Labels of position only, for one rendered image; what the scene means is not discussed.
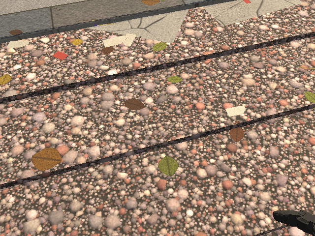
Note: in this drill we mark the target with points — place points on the robot right hand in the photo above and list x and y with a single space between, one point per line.
302 219

